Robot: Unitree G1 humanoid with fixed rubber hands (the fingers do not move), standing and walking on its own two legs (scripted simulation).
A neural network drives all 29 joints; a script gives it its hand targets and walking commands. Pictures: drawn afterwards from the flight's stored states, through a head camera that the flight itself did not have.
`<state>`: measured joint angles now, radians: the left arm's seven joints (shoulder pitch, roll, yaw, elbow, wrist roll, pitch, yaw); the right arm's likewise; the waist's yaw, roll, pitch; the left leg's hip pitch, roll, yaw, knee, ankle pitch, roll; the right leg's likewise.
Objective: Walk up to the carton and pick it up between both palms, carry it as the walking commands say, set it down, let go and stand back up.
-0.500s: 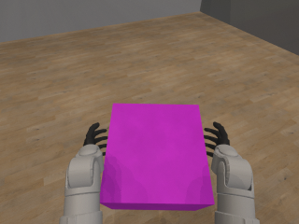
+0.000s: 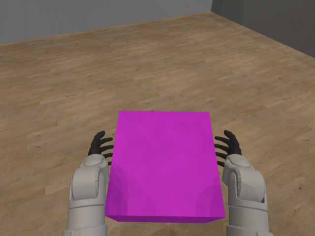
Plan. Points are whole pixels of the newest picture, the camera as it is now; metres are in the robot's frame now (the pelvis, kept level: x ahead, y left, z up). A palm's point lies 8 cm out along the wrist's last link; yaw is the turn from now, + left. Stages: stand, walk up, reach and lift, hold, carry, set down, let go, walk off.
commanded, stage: carry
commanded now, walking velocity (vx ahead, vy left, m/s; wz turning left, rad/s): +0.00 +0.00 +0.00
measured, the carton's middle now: (162, 167) +0.32 +0.00 -0.01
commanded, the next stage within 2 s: none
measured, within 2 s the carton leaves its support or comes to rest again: neither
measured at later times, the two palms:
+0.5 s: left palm (94, 128) +0.37 +0.18 +0.10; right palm (220, 127) +0.37 -0.15 +0.11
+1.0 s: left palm (125, 75) +0.67 +0.14 +0.07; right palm (209, 71) +0.69 -0.18 +0.08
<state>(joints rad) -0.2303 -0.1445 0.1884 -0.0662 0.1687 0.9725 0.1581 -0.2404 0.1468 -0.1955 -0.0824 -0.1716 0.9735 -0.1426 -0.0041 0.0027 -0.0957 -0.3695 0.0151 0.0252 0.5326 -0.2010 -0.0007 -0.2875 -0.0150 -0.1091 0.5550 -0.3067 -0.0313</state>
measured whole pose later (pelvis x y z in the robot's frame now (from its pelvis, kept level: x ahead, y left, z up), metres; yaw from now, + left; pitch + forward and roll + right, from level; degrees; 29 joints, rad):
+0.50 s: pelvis +0.12 +0.02 +0.00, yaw +1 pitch +5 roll +1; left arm -0.12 -0.13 0.08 -0.40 0.12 1.27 0.19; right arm -0.09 0.13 -0.13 -0.46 -0.12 1.28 -0.18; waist 0.00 -0.01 -0.19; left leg -0.32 0.04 0.15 0.65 -0.43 0.00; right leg -0.14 -0.06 -0.18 0.48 -0.42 0.00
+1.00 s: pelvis +0.43 -0.03 -0.02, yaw +3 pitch +3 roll -2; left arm -0.11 -0.13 0.05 -0.54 0.10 1.24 0.21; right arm -0.08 0.13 -0.12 -0.58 -0.09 1.23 -0.17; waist 0.02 0.01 -0.02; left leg -0.04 0.17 0.12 0.84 -0.49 -0.05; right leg -0.54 -0.02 -0.25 0.55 -0.06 -0.11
